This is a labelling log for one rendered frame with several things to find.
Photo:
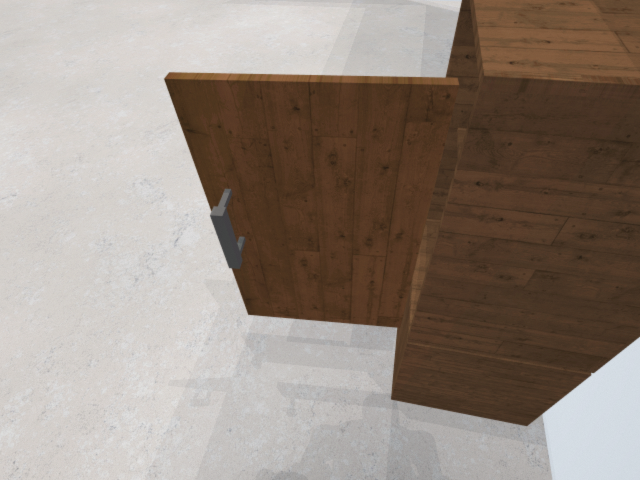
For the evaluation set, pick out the handle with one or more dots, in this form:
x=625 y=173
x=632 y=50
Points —
x=231 y=248

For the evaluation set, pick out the cupboard door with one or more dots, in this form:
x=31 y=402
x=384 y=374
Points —
x=332 y=179

